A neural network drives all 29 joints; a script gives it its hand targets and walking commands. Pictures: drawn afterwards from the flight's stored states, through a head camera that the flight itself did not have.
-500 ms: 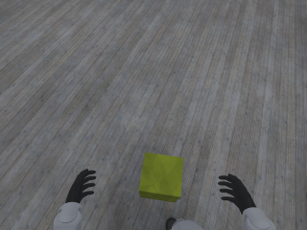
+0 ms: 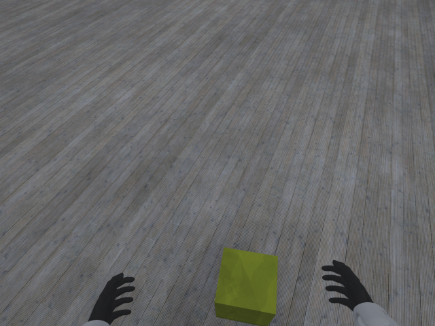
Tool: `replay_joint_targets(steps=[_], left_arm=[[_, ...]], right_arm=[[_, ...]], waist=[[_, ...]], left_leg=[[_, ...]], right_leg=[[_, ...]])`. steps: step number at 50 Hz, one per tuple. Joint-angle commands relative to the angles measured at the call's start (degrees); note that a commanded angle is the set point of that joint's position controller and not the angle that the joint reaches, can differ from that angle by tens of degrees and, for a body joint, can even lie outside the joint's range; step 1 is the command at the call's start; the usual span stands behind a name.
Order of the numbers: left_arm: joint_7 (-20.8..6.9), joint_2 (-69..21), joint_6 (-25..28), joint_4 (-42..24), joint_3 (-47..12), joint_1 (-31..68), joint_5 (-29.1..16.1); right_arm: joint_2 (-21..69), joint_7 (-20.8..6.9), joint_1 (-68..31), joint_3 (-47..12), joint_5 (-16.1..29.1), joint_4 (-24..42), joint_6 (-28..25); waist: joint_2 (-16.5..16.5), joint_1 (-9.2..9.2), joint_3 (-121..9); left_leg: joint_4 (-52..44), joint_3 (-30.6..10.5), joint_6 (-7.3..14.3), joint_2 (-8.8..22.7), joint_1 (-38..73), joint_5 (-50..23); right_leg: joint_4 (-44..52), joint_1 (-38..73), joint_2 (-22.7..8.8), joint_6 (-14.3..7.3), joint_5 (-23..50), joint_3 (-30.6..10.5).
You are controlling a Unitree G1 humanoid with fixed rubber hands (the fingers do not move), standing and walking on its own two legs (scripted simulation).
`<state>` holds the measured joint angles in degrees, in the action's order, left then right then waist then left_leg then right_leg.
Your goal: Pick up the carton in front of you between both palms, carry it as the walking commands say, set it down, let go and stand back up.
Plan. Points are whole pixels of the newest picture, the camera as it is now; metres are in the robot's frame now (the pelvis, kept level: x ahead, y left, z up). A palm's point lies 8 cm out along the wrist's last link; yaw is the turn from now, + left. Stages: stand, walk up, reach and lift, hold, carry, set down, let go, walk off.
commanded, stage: let go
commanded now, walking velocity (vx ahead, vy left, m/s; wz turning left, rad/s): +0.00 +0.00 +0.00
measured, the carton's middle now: (245, 287) +0.36 -0.09 -0.65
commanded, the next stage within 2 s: stand in 0.06 s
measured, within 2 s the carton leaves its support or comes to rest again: neither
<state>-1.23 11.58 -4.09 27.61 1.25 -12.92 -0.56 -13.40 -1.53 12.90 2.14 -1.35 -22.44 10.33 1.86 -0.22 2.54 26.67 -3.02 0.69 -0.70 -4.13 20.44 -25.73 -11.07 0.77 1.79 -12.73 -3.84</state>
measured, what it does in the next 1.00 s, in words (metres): stands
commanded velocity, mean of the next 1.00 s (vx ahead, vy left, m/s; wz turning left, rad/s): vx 0.00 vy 0.00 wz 0.00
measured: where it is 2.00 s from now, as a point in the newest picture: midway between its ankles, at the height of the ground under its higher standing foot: outside the picture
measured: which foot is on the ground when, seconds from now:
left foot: down 0.00-1.00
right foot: down 0.00-1.00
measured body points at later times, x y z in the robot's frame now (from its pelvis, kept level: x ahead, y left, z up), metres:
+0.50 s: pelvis +0.04 -0.03 -0.03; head +0.04 -0.04 +0.42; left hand +0.16 +0.21 -0.14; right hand +0.08 -0.32 -0.13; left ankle -0.07 +0.11 -0.74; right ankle +0.02 -0.14 -0.74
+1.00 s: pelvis +0.03 -0.03 -0.03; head +0.04 -0.04 +0.42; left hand +0.16 +0.22 -0.14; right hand +0.02 -0.31 -0.15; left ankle -0.07 +0.11 -0.74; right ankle +0.02 -0.14 -0.74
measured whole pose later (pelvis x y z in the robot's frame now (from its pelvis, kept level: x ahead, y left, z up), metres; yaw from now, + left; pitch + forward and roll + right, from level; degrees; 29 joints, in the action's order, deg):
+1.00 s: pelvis +0.03 -0.03 -0.03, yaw -10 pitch +3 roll +1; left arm 1.9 14.7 -0.5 43.0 0.8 -19.3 1.3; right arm -16.8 3.5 22.6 1.4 -1.4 -41.3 2.8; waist 0.8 -1.8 -2.3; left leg 37.4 7.0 -1.7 3.5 -9.2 30.6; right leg -44.3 -23.8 6.3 -0.6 -22.6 -10.5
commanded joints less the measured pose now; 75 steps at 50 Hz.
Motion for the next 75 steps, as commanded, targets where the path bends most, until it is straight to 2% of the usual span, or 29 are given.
replay_joint_targets(steps=[1,3,4,5,6,10,11,14,16,18,22,25,33,42,50,57,61,66,68,70,72,73,75], left_arm=[[0.3,4.9,0.8,-4.9,1.6,1.9,0.2],[0.1,5.1,0.5,-4.5,1.8,1.6,0.4],[2.0,10.0,3.1,5.5,3.1,-9.0,2.5],[2.7,12.3,4.2,5.7,3.7,-7.8,2.9],[2.7,11.5,5.3,4.9,3.6,-4.7,3.0],[1.0,8.1,8.5,5.8,2.7,-2.8,2.5],[0.8,8.0,9.0,6.3,2.6,-3.4,2.4],[1.0,8.8,9.1,8.5,2.4,-5.8,2.2],[1.5,9.3,8.7,9.6,2.3,-7.5,2.0],[1.9,9.6,8.0,10.7,2.1,-8.8,1.8],[2.4,9.8,6.9,11.7,1.9,-9.5,1.8],[2.5,9.8,6.3,12.1,1.8,-9.4,1.7],[3.0,9.9,5.1,12.5,1.8,-8.6,1.7],[3.2,9.7,4.5,12.3,1.5,-8.2,1.8],[3.4,10.1,4.1,12.4,1.2,-8.3,1.8],[3.4,9.4,4.0,12.3,1.0,-8.1,1.6],[3.5,9.6,3.8,12.5,1.1,-8.3,1.6],[3.8,10.1,3.7,12.9,1.0,-7.7,1.8],[3.9,9.6,3.7,13.2,0.8,-7.1,1.6],[3.9,8.5,3.9,13.5,0.7,-6.9,1.3],[3.8,7.8,4.0,13.5,0.8,-7.0,1.3],[3.7,7.5,4.0,13.5,0.8,-7.2,1.3],[3.4,7.4,3.9,13.6,0.7,-7.1,1.3]], right_arm=[[-5.8,0.7,-1.0,1.4,0.3,5.7,0.0],[-5.5,0.9,-0.8,1.2,0.4,6.2,0.4],[-9.5,2.3,2.8,2.2,-1.3,-2.3,-5.9],[-8.6,3.2,5.8,2.2,-2.4,-2.7,-8.4],[-9.1,3.4,5.8,2.0,-2.6,-4.0,-9.9],[-10.6,3.8,4.2,2.1,-1.7,-6.1,-12.7],[-10.4,3.9,4.0,2.0,-1.4,-6.6,-13.0],[-9.8,4.2,6.2,1.9,-0.8,-8.0,-13.1],[-9.9,4.3,8.2,1.8,-0.3,-9.0,-12.8],[-9.9,4.5,9.2,1.7,0.1,-9.6,-12.3],[-10.3,5.0,10.7,1.4,0.3,-10.3,-11.2],[-10.5,5.3,11.6,1.2,0.3,-10.9,-10.4],[-10.3,5.6,12.4,1.0,0.2,-12.4,-9.2],[-10.3,5.4,12.9,1.1,0.0,-14.6,-8.4],[-10.0,5.1,13.5,1.1,-0.1,-16.9,-8.0],[-10.0,5.0,13.5,1.0,-0.4,-19.1,-8.0],[-9.7,4.9,13.6,1.0,-0.3,-20.2,-7.8],[-8.4,4.5,14.9,1.0,-0.3,-22.2,-7.9],[-8.2,4.4,15.2,0.9,-0.5,-23.1,-8.2],[-8.5,4.5,15.0,0.8,-0.6,-23.7,-8.4],[-9.1,4.8,14.4,0.8,-0.6,-24.3,-8.4],[-9.2,4.9,14.0,0.8,-0.6,-24.4,-8.4],[-8.9,5.0,14.2,0.7,-0.5,-25.0,-8.4]], waist=[[0.7,0.03,-4.0],[0.0,0.46,-3.5],[1.8,1.0,-4.0],[-0.8,-1.18,0.6],[-0.4,-1.53,3.2],[-0.1,-1.24,-3.3],[-0.6,-1.03,-4.3],[-5.2,-1.68,-7.8],[-5.3,-1.81,-9.4],[-3.8,-1.61,-9.7],[-1.2,-1.47,-8.2],[-0.6,-1.4,-7.2],[-2.1,-1.44,-5.6],[-1.7,-1.8,-4.8],[-2.9,-1.85,-3.3],[-1.3,-1.8,-2.3],[-2.6,-1.61,-1.8],[-6.3,-1.87,-1.6],[-5.1,-2.07,-1.4],[-1.7,-2.18,-1.5],[1.7,-2.0,-1.5],[2.4,-1.81,-1.2],[1.6,-1.74,-0.6]], left_leg=[[-4.6,0.9,-3.1,-1.1,-9.2,-28.0],[-5.0,1.4,-2.7,-1.6,-10.2,-24.7],[-1.3,4.6,-2.3,2.6,-4.3,8.6],[-2.4,1.4,-2.0,3.4,-6.6,15.8],[-2.9,0.3,-1.3,4.6,-9.7,17.4],[-2.8,-1.7,0.0,7.7,-9.5,12.3],[-1.3,-1.0,0.0,7.6,-9.4,10.0],[4.8,2.8,-1.4,5.1,-7.7,1.0],[7.1,3.7,-1.9,4.5,-7.3,-3.6],[8.2,4.2,-2.0,4.8,-7.0,-7.8],[9.3,5.4,-1.6,5.7,-6.5,-15.1],[9.7,6.4,-1.3,5.9,-6.5,-17.3],[9.1,7.5,-0.8,5.0,-5.8,-13.1],[7.8,8.2,0.2,5.7,-3.6,-14.6],[6.3,8.2,0.6,5.0,-3.6,-9.1],[4.7,8.4,1.4,6.8,-3.3,-12.2],[5.0,9.1,1.2,5.6,-4.0,-8.3],[4.3,8.3,0.7,2.8,-3.4,0.7],[2.8,7.5,1.0,3.9,-2.3,-1.4],[1.3,6.7,1.6,6.9,-1.3,-9.2],[0.6,6.3,2.9,10.5,-0.9,-18.3],[0.7,6.5,3.3,11.3,-1.2,-20.5],[1.7,7.8,3.1,10.5,-3.6,-19.0]], right_leg=[[-0.7,9.6,5.0,-0.4,14.9,3.8],[-0.5,10.3,4.7,-0.2,14.7,3.7],[2.1,-3.9,-3.1,1.9,1.7,-2.0],[3.8,-10.5,-1.9,2.0,-8.8,-3.5],[3.4,-13.9,-1.3,1.9,-10.9,-3.3],[-3.2,-13.1,0.5,0.3,0.4,-2.4],[-4.5,-12.3,0.2,-0.3,4.2,-3.0],[-7.0,-10.6,-0.5,-2.0,16.3,-6.2],[-8.7,-9.6,-0.4,-2.8,20.8,-7.2],[-10.4,-9.9,0.0,-3.2,22.2,-7.0],[-12.5,-11.7,1.0,-3.5,20.8,-6.1],[-13.2,-12.3,1.4,-3.7,20.3,-6.0],[-12.8,-12.5,1.7,-4.7,19.5,-7.9],[-13.1,-13.6,2.5,-4.4,16.0,-7.1],[-11.5,-14.1,2.1,-4.8,14.3,-9.0],[-12.9,-14.1,2.6,-4.2,12.6,-6.7],[-11.4,-13.2,2.0,-4.8,13.7,-8.2],[-6.6,-13.6,0.4,-5.8,11.8,-14.2],[-7.4,-14.3,1.0,-5.3,11.2,-12.9],[-11.2,-14.8,2.5,-4.3,11.3,-8.3],[-14.4,-15.1,2.7,-3.5,9.4,-4.3],[-14.6,-14.9,2.3,-3.5,8.8,-3.5],[-13.8,-12.2,1.6,-4.0,10.8,-3.6]])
